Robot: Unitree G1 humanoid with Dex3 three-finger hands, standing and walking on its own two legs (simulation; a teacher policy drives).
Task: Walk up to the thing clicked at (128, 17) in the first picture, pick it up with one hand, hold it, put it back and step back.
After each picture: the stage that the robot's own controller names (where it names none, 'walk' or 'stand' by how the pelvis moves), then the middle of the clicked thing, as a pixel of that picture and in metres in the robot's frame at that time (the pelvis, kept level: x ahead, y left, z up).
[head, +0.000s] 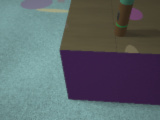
stand; (123, 16) +0.80 -0.19 -0.02
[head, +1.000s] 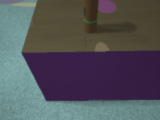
walk; (91, 10) +0.74 +0.01 +0.01
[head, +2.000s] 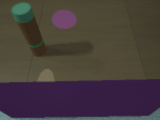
stand; (31, 33) +0.54 +0.28 +0.00
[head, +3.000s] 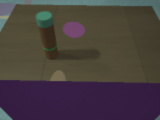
walk; (48, 37) +0.61 +0.21 -0.02
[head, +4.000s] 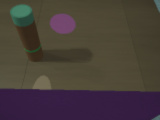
walk; (29, 37) +0.51 +0.25 +0.02
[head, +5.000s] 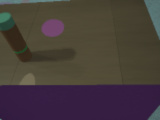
stand; (15, 40) +0.56 +0.37 +0.01
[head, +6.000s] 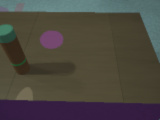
stand; (14, 52) +0.51 +0.34 -0.01
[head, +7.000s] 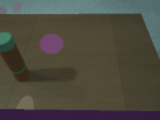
stand; (13, 59) +0.47 +0.33 -0.02
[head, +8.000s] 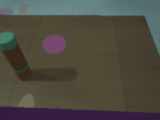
stand; (16, 58) +0.49 +0.33 -0.02
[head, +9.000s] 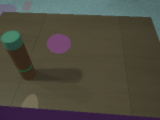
stand; (20, 58) +0.48 +0.31 -0.02
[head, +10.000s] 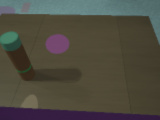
rise first; (19, 59) +0.48 +0.31 -0.02
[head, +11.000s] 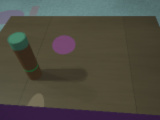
rise first; (27, 58) +0.48 +0.32 -0.02
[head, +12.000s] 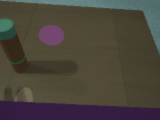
go down; (13, 49) +0.50 +0.30 -0.01
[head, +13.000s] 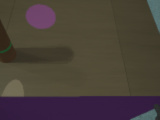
go down; out of the picture +0.49 +0.30 +0.03
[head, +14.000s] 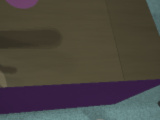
close in; out of the picture +0.50 +0.31 +0.07
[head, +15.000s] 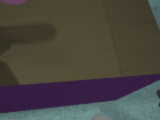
close; out of the picture +0.51 +0.31 +0.08
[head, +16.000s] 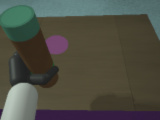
lift; (36, 54) +0.32 +0.15 +0.20
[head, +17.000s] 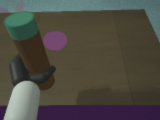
hold; (34, 56) +0.35 +0.17 +0.15
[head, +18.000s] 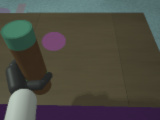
hold; (31, 63) +0.33 +0.18 +0.14
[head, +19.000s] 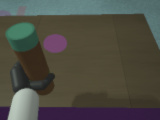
hold; (34, 64) +0.34 +0.17 +0.13
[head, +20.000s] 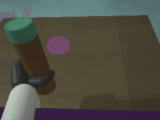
hold; (34, 60) +0.34 +0.18 +0.14
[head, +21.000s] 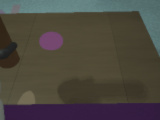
lower; out of the picture +0.41 +0.27 +0.20
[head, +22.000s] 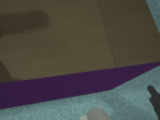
lower; out of the picture +0.54 +0.31 +0.09
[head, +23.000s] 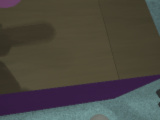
lower; out of the picture +0.51 +0.31 +0.08
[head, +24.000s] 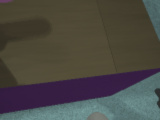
lower; out of the picture +0.52 +0.31 +0.08
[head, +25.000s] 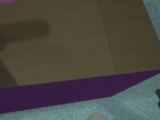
lower; out of the picture +0.52 +0.31 +0.08
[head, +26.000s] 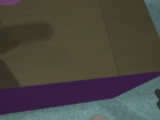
open; out of the picture +0.51 +0.31 +0.08
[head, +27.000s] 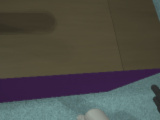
sink last; out of the picture +0.52 +0.31 +0.09
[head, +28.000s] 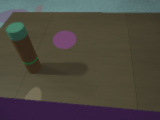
sink last; (26, 50) +0.51 +0.32 +0.03
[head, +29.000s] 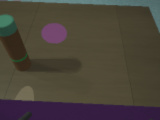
stand; (14, 46) +0.49 +0.30 +0.03
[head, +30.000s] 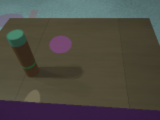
stand; (25, 55) +0.53 +0.32 -0.02
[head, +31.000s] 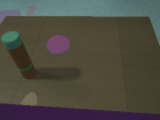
stand; (21, 57) +0.50 +0.33 -0.02
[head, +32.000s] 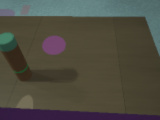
stand; (16, 59) +0.49 +0.33 -0.02
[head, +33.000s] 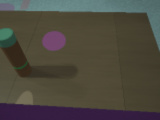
stand; (15, 55) +0.50 +0.32 -0.02
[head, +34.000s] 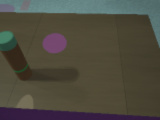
stand; (15, 58) +0.48 +0.33 -0.02
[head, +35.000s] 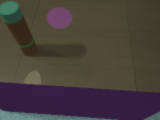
walk; (21, 32) +0.53 +0.29 -0.01
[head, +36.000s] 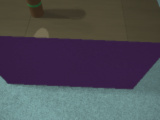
walk; out of the picture +0.77 +0.29 +0.00
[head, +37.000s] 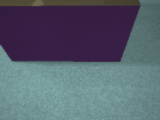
walk; out of the picture +1.07 +0.42 +0.00
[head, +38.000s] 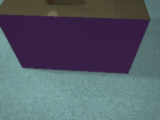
stand; out of the picture +1.10 +0.31 +0.00
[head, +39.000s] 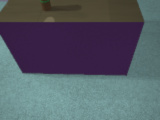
stand; out of the picture +1.10 +0.33 -0.02
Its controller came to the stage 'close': yes
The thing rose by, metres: 0.28
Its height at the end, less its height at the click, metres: +0.00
